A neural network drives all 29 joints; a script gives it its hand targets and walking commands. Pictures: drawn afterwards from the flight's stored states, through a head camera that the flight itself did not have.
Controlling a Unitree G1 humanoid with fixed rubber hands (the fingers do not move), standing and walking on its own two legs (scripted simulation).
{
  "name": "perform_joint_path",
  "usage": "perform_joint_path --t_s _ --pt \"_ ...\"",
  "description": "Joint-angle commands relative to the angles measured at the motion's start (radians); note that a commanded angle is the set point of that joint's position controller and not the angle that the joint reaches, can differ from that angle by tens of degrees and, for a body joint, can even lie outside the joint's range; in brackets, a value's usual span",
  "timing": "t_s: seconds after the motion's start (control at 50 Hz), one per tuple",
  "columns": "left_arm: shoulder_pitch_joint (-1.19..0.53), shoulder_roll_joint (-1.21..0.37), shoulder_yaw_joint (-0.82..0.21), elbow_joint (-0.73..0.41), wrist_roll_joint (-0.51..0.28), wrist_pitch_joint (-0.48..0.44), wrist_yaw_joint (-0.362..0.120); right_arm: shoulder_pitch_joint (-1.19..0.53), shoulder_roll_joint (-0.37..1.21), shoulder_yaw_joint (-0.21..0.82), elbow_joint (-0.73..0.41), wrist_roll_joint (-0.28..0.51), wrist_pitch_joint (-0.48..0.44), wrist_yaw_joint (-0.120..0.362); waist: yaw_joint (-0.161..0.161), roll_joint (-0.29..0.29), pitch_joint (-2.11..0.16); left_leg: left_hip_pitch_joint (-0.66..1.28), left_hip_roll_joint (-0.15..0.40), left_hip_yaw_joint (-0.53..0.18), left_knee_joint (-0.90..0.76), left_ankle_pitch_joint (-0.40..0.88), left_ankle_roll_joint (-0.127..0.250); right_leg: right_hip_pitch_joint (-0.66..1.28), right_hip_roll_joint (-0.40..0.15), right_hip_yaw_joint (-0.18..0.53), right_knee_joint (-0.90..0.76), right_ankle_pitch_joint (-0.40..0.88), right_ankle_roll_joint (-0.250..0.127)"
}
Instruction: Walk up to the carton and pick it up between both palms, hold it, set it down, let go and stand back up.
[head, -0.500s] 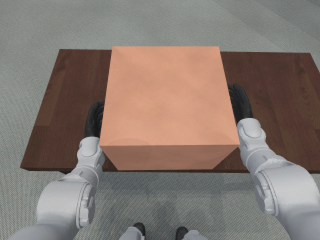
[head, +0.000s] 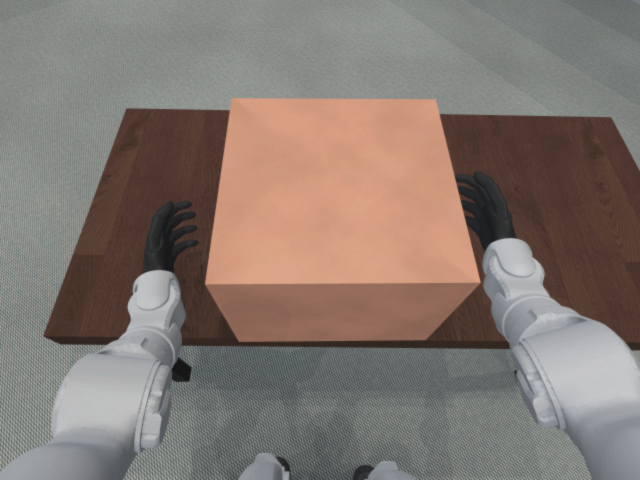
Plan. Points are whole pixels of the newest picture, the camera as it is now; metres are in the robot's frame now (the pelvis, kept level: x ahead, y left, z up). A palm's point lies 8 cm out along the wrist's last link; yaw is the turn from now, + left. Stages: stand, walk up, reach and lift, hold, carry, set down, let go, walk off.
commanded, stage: set down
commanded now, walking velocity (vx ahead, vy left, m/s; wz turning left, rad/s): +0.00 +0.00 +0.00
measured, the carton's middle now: (333, 225) +0.47 +0.01 -0.05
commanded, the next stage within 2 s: none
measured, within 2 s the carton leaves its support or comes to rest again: neither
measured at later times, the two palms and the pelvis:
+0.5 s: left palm (153, 304) +0.33 +0.24 -0.02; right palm (522, 290) +0.35 -0.23 +0.00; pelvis -0.01 -0.01 +0.00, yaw +0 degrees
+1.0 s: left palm (138, 365) +0.25 +0.24 -0.01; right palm (547, 363) +0.27 -0.25 -0.01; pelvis -0.02 -0.02 +0.01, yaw +0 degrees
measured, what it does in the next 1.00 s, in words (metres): stands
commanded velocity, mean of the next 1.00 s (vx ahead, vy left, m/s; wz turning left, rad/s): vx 0.00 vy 0.00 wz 0.00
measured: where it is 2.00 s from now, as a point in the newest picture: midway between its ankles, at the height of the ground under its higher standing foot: outside the picture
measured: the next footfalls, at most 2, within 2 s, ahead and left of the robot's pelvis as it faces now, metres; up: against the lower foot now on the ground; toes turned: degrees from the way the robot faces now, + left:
none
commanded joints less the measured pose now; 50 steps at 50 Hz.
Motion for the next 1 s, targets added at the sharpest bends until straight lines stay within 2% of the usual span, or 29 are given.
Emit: perform_joint_path --t_s 0.0,0.02,0.06,0.08,0.12,0.14,0.22,0.28,0.32,0.36,0.44,0.48,0.52,0.6,0.62,0.64,0.68,0.74,0.76,0.78,0.8,0.82,0.88,0.92,0.98 --pt "-0.22 0.16 -0.075 -0.158 -0.071 -0.021 -0.016 -0.203 -0.29 0.036 -0.052 0.083 -0.063 0.001 0.108 0.126 -0.597 0.536 0.001 0.029 0.069 0.595 -0.111 0.057 0.049 -0.057 -0.037 0.172 0.008" --pt "-0.206 0.159 -0.071 -0.177 -0.068 -0.019 -0.018 -0.188 -0.29 0.04 -0.068 0.085 -0.068 0.0 0.104 0.112 -0.612 0.551 0.001 0.026 0.072 0.612 -0.108 0.08 0.049 -0.055 -0.04 0.2 0.011" --pt "-0.175 0.147 -0.064 -0.204 -0.057 -0.019 -0.022 -0.162 -0.288 0.041 -0.078 0.094 -0.077 0.001 0.104 0.12 -0.607 0.566 0.0 0.028 0.069 0.635 -0.111 0.09 0.051 -0.054 -0.045 0.214 0.01" --pt "-0.172 0.159 -0.047 -0.211 -0.049 -0.019 -0.024 -0.16 -0.282 0.047 -0.106 0.1 -0.08 0.001 0.121 0.114 -0.615 0.576 -0.004 0.029 0.063 0.64 -0.107 0.111 0.049 -0.051 -0.052 0.226 0.013" --pt "-0.111 0.151 -0.038 -0.258 -0.035 -0.015 -0.027 -0.123 -0.29 0.047 -0.14 0.11 -0.094 0.002 0.117 0.108 -0.631 0.602 -0.003 0.024 0.075 0.706 -0.108 0.129 0.055 -0.052 -0.049 0.272 0.017" --pt "-0.097 0.15 -0.036 -0.268 -0.032 -0.013 -0.028 -0.114 -0.295 0.05 -0.165 0.12 -0.1 0.005 0.123 0.109 -0.629 0.615 -0.008 0.026 0.067 0.698 -0.107 0.136 0.056 -0.052 -0.052 0.267 0.016" --pt "0.001 0.15 -0.018 -0.364 -0.016 0.005 -0.036 -0.045 -0.307 0.042 -0.267 0.127 -0.12 0.004 0.115 0.094 -0.626 0.65 -0.014 0.013 0.06 0.735 -0.101 0.191 0.06 -0.053 -0.067 0.32 0.019" --pt "0.044 0.144 -0.012 -0.426 -0.013 0.024 -0.042 -0.001 -0.307 0.042 -0.338 0.132 -0.117 0.003 0.113 0.08 -0.6 0.646 -0.022 0.015 0.044 0.683 -0.09 0.221 0.058 -0.047 -0.08 0.304 0.019" --pt "0.065 0.145 -0.017 -0.481 -0.021 0.026 -0.044 0.037 -0.311 0.024 -0.38 0.12 -0.112 0.006 0.094 0.06 -0.577 0.641 -0.026 0.018 0.034 0.619 -0.081 0.231 0.058 -0.051 -0.082 0.281 0.019" --pt "0.082 0.153 -0.018 -0.527 -0.025 0.027 -0.042 0.056 -0.318 0.01 -0.416 0.117 -0.101 0.007 0.093 0.05 -0.541 0.631 -0.026 0.017 0.022 0.564 -0.078 0.245 0.057 -0.051 -0.082 0.244 0.022" --pt "0.104 0.158 -0.025 -0.518 -0.035 0.039 -0.04 0.098 -0.301 0.008 -0.422 0.116 -0.065 0.013 0.092 0.025 -0.425 0.595 -0.025 0.028 -0.015 0.396 -0.063 0.255 0.047 -0.04 -0.102 0.118 0.016" --pt "0.156 0.143 -0.051 -0.542 -0.048 0.044 -0.038 0.146 -0.304 -0.001 -0.425 0.113 -0.056 0.016 0.077 0.02 -0.38 0.584 -0.024 0.024 -0.035 0.33 -0.062 0.273 0.043 -0.041 -0.106 0.084 0.011" --pt "0.114 0.154 -0.063 -0.543 -0.058 0.04 -0.033 0.124 -0.3 -0.006 -0.435 0.118 -0.042 0.023 0.088 0.025 -0.344 0.578 -0.022 0.026 -0.053 0.242 -0.059 0.25 0.041 -0.04 -0.11 0.0 0.007" --pt "0.215 0.14 -0.07 -0.565 -0.051 0.054 -0.029 0.214 -0.283 0.005 -0.443 0.121 -0.032 0.028 0.086 0.014 -0.263 0.602 -0.017 0.012 -0.084 0.185 -0.057 0.294 0.04 -0.037 -0.127 -0.022 0.003" --pt "0.274 0.132 -0.068 -0.576 -0.037 0.062 -0.033 0.273 -0.275 0.005 -0.44 0.121 -0.034 0.025 0.075 0.008 -0.233 0.607 -0.019 0.007 -0.096 0.183 -0.055 0.32 0.039 -0.034 -0.138 -0.004 0.0" --pt "0.261 0.142 -0.062 -0.581 -0.036 0.067 -0.034 0.262 -0.268 0.007 -0.466 0.12 -0.031 0.024 0.083 0.011 -0.226 0.609 -0.019 0.006 -0.104 0.166 -0.052 0.329 0.038 -0.031 -0.143 -0.018 0.0" --pt "0.25 0.138 -0.077 -0.58 -0.049 0.076 -0.032 0.253 -0.26 -0.013 -0.473 0.113 -0.023 0.025 0.07 0.008 -0.215 0.599 -0.02 0.0 -0.119 0.11 -0.049 0.32 0.035 -0.032 -0.15 -0.065 -0.004" --pt "0.306 0.148 -0.075 -0.64 -0.061 0.069 -0.027 0.314 -0.244 -0.018 -0.557 0.101 -0.031 0.024 0.076 -0.001 -0.227 0.607 -0.025 0.003 -0.123 0.116 -0.043 0.345 0.032 -0.026 -0.154 -0.053 -0.004" --pt "0.295 0.15 -0.08 -0.643 -0.064 0.068 -0.027 0.301 -0.247 -0.027 -0.562 0.096 -0.034 0.023 0.067 -0.001 -0.229 0.601 -0.025 0.005 -0.115 0.115 -0.042 0.34 0.033 -0.028 -0.149 -0.056 -0.003" --pt "0.337 0.143 -0.074 -0.672 -0.061 0.064 -0.025 0.34 -0.243 -0.03 -0.59 0.093 -0.038 0.022 0.073 -0.003 -0.225 0.622 -0.024 0.003 -0.121 0.128 -0.044 0.354 0.035 -0.026 -0.155 -0.043 -0.005" --pt "0.382 0.132 -0.076 -0.708 -0.057 0.064 -0.028 0.387 -0.236 -0.034 -0.603 0.089 -0.044 0.021 0.062 -0.003 -0.225 0.641 -0.023 0.002 -0.124 0.152 -0.042 0.373 0.036 -0.027 -0.161 -0.016 -0.007" --pt "0.413 0.137 -0.061 -0.737 -0.045 0.061 -0.029 0.425 -0.236 -0.033 -0.624 0.084 -0.052 0.019 0.065 0.005 -0.222 0.651 -0.025 0.005 -0.121 0.189 -0.044 0.387 0.037 -0.026 -0.158 0.016 -0.008" --pt "0.512 0.134 -0.041 -0.795 -0.035 0.069 -0.035 0.514 -0.22 -0.041 -0.673 0.073 -0.064 0.013 0.054 -0.007 -0.198 0.685 -0.027 0.004 -0.133 0.205 -0.038 0.435 0.037 -0.016 -0.18 0.038 -0.008" --pt "0.521 0.143 -0.029 -0.811 -0.028 0.074 -0.038 0.519 -0.215 -0.049 -0.716 0.064 -0.061 0.009 0.057 -0.006 -0.161 0.675 -0.032 0.008 -0.144 0.183 -0.035 0.443 0.033 -0.008 -0.187 0.013 -0.006" --pt "0.575 0.141 -0.027 -0.825 -0.042 0.08 -0.042 0.569 -0.194 -0.052 -0.775 0.044 -0.057 0.004 0.047 -0.044 -0.102 0.641 -0.036 0.013 -0.157 0.124 -0.022 0.459 0.024 0.005 -0.202 -0.036 -0.007"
